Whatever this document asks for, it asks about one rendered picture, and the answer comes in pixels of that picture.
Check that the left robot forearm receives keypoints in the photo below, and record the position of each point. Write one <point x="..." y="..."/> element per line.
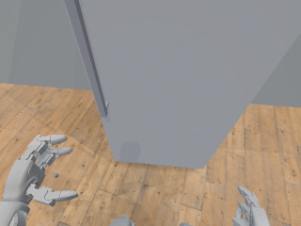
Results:
<point x="13" y="213"/>

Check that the handle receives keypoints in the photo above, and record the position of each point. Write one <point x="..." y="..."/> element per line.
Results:
<point x="80" y="32"/>

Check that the fridge door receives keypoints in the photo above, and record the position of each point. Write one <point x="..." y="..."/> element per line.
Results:
<point x="178" y="74"/>

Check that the robot left hand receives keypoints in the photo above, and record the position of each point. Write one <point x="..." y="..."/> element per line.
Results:
<point x="19" y="184"/>

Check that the robot right hand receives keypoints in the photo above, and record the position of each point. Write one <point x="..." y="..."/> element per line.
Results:
<point x="255" y="215"/>

